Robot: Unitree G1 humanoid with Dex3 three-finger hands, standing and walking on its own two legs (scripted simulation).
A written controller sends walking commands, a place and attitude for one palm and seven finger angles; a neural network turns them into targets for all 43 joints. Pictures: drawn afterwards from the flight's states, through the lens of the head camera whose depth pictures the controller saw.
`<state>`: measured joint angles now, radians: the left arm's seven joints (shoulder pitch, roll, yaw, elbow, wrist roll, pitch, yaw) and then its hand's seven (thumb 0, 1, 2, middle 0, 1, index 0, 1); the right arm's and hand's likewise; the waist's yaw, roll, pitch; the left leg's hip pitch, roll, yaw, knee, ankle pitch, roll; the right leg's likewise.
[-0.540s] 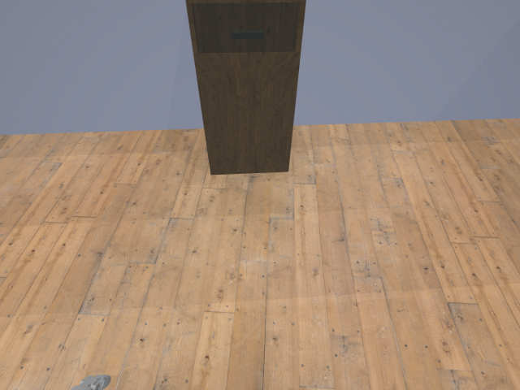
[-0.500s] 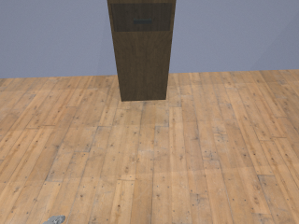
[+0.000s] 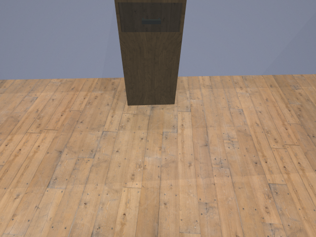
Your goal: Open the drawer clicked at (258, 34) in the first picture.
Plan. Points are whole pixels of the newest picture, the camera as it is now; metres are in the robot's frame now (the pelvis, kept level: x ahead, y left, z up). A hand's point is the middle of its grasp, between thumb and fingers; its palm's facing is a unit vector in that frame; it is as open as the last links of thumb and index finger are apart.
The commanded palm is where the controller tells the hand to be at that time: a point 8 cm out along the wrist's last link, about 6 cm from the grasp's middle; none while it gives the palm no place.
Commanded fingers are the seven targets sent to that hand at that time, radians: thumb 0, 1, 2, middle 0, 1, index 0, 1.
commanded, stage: stand and wait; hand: left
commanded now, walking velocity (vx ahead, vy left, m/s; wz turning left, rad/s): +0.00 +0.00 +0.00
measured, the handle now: (151, 20) +1.36 +0.13 +0.01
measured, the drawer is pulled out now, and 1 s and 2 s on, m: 0.00 0.00 0.00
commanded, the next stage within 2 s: look at it before walking up in 0.28 s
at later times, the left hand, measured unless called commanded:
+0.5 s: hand out of the picture +0.07 +0.25 -0.15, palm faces -0.03 -0.94 -0.33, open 7.4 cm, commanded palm none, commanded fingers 0.00 0.90 0.90 -0.20 -0.30 -0.20 -0.30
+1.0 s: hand out of the picture +0.07 +0.25 -0.15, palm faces -0.04 -0.94 -0.33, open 7.4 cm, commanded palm none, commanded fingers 0.00 0.90 0.90 -0.20 -0.30 -0.20 -0.30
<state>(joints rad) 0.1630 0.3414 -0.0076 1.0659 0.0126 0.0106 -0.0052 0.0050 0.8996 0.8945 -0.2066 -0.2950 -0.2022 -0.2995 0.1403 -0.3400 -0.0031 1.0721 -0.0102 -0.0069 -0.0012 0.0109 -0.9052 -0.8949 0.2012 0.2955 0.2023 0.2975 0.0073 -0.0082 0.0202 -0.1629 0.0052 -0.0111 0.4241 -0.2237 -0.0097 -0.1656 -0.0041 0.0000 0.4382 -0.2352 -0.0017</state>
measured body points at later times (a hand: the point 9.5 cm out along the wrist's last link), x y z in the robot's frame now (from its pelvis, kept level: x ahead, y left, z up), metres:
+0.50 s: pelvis -0.01 +0.00 +0.00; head -0.01 +0.00 +0.45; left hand +0.07 +0.29 -0.13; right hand +0.06 -0.29 -0.13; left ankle +0.01 +0.13 -0.74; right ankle +0.00 -0.12 -0.74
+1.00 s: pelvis +0.00 +0.00 +0.00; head +0.00 +0.01 +0.45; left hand +0.07 +0.30 -0.13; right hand +0.08 -0.30 -0.13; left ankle +0.01 +0.13 -0.74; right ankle +0.00 -0.12 -0.74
